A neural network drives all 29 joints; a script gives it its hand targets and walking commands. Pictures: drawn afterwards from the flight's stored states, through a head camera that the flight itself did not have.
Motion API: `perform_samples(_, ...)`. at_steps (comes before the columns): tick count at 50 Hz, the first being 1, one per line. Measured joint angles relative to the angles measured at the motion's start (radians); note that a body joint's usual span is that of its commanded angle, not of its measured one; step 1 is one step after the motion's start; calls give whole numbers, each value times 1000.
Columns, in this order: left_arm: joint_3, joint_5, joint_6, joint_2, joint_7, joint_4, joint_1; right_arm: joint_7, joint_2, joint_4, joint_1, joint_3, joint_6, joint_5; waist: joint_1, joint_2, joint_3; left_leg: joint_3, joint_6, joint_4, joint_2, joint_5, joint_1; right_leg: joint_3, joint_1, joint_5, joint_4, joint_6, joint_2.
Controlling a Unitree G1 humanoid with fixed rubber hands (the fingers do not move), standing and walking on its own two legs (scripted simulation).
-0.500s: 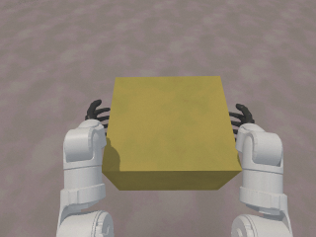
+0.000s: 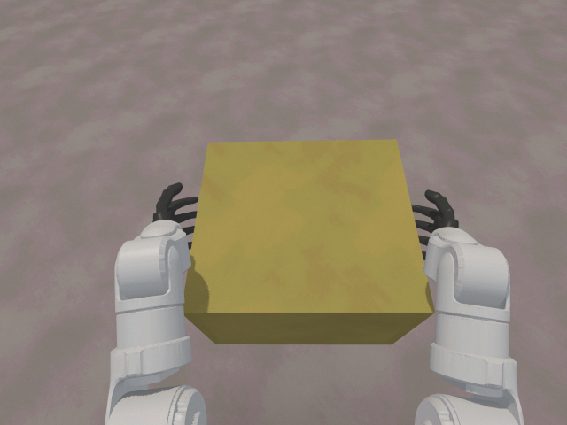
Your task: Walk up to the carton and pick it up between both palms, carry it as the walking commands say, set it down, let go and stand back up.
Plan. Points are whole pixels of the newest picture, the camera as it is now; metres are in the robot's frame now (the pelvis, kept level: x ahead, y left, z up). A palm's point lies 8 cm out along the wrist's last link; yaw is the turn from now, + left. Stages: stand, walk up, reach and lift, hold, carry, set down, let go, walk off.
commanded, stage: carry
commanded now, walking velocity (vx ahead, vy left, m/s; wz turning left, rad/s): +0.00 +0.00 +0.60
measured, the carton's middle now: (302, 246) +0.37 -0.01 +0.02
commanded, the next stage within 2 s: hold in 1.78 s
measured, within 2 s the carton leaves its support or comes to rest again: neither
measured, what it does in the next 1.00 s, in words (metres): walks backwards, turning left: right foot, then left foot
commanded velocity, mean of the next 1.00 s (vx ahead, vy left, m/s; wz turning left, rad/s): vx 0.00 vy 0.00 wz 0.14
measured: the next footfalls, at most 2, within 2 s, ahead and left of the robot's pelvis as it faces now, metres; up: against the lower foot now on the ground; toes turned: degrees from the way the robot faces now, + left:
right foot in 0.32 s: -0.02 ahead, -0.11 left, +0.00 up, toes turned +8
left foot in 0.58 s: -0.02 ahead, +0.11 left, +0.00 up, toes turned +6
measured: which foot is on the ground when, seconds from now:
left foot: down 0.00-0.32, up 0.34-0.56, down 0.58-1.00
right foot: up 0.00-0.30, down 0.32-1.00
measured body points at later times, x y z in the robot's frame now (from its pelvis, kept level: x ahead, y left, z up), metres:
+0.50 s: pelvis -0.04 -0.02 +0.00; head -0.02 -0.03 +0.45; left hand +0.25 +0.23 +0.11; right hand +0.32 -0.13 +0.08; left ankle -0.05 +0.10 -0.69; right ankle -0.01 -0.11 -0.72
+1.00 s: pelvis -0.10 -0.02 +0.00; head -0.08 -0.03 +0.45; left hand +0.18 +0.25 +0.11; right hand +0.27 -0.11 +0.09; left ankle -0.06 +0.10 -0.72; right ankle -0.06 -0.12 -0.72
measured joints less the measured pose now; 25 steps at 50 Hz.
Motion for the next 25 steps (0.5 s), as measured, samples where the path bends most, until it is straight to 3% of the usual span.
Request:
perform_samples(3,0,-10,10,6,5,-7,0,0,5,0,2,0,0,0,21,10,4,-38,0,-40,-3,18,0,30,-40,-25,91,6,44)
perform_samples(11,-1,-25,6,8,14,-35,0,0,5,-14,-8,0,-8,0,48,9,4,-110,-1,-87,-47,82,-8,68,-46,-25,92,11,96)
perform_samples(15,-1,-24,5,9,12,-37,0,-1,5,-15,-9,0,-8,0,49,8,3,-129,-13,-73,-79,98,-35,74,7,27,-101,11,114)
perform_samples(17,2,-20,0,1,9,-36,6,-2,5,-15,-6,-1,-9,0,43,14,10,-117,-16,17,-86,8,-69,64,30,149,-158,-28,105)
perform_samples(19,3,-6,6,-19,10,-36,22,-2,5,-14,24,-1,-9,0,21,23,10,-77,-16,181,-69,-122,-114,33,37,142,-143,-70,93)
perform_samples(22,11,11,14,-33,8,-37,25,-1,5,-15,32,-1,-4,0,10,16,10,-23,-16,291,-37,-139,-126,22,37,135,-143,-79,69)
perform_samples(25,13,14,2,-33,2,-37,25,-1,4,-17,24,-1,-6,0,-7,16,9,-9,-16,252,-9,-140,-86,2,37,138,-143,-76,53)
